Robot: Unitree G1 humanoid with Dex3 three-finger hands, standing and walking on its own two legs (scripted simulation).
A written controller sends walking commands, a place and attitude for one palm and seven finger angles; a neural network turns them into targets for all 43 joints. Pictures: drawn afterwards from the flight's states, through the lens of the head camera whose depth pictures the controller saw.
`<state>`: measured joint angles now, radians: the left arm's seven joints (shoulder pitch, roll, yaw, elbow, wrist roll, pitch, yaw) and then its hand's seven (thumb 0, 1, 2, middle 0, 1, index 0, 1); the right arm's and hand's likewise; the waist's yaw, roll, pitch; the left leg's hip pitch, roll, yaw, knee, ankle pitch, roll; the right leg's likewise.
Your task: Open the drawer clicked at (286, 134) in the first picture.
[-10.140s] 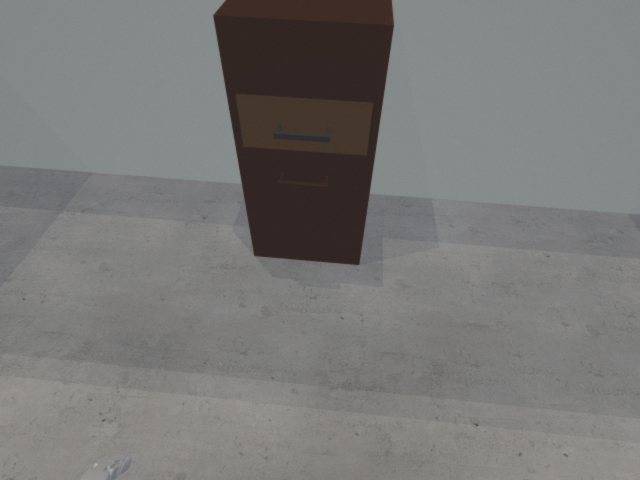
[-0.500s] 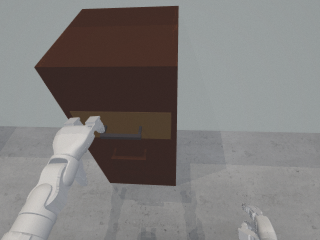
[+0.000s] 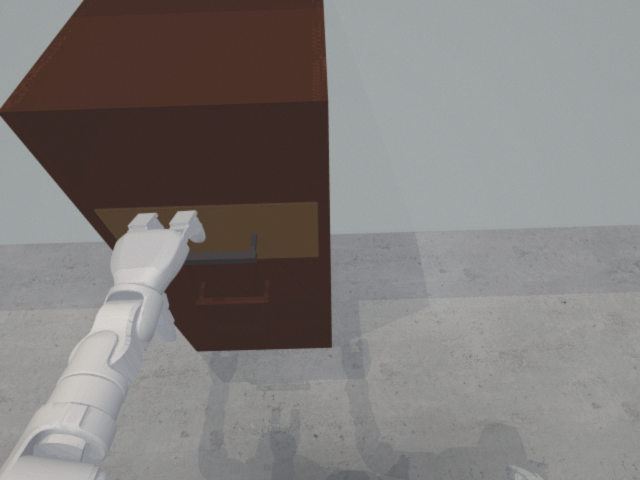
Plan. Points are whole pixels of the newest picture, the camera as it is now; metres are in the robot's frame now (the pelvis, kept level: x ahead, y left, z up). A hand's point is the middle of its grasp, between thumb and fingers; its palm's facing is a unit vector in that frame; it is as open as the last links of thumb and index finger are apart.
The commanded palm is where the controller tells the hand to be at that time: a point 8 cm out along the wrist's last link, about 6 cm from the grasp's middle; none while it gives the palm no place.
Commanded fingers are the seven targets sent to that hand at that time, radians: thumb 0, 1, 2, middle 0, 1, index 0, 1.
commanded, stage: move the hooked fingers above the handle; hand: left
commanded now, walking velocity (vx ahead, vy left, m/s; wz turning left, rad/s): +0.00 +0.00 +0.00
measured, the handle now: (214, 249) +0.51 +0.24 -0.13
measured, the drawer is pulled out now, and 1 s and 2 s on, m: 0.00 0.00 0.00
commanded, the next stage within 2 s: none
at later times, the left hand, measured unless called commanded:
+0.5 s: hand (187, 265) +0.42 +0.24 -0.04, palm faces -0.03 -0.03 -1.00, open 13.8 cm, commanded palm +0.40 +0.23 +0.01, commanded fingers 0.00 -0.50 0.30 -0.30 -1.20 -0.30 -1.20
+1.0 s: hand (200, 261) +0.45 +0.24 -0.08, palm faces -0.08 +0.00 -1.00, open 13.8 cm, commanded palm +0.43 +0.22 -0.02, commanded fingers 0.00 -0.50 0.30 -0.30 -1.20 -0.30 -1.20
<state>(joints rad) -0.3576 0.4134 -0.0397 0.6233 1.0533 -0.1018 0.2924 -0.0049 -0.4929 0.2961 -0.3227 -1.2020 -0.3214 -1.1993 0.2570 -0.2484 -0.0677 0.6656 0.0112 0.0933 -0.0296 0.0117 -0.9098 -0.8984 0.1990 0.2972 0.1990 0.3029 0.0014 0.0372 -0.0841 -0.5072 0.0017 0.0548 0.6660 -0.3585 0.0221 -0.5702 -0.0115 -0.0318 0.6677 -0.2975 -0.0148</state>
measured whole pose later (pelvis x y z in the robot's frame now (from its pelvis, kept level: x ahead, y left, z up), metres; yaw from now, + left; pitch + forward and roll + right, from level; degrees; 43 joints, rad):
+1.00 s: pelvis -0.02 +0.01 -0.05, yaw -2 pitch +25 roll -1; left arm -0.73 0.44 0.02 1.09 1.12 0.01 0.47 0.00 -0.49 0.30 -0.32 -1.20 -0.32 -1.20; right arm 0.33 -0.25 -0.07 0.71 -0.04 0.10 0.02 0.01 -0.91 -0.90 0.20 0.30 0.20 0.30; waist -0.11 0.06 -0.16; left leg -0.97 0.03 0.06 1.02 -0.48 0.04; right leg -1.01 0.00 -0.02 0.96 -0.38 0.00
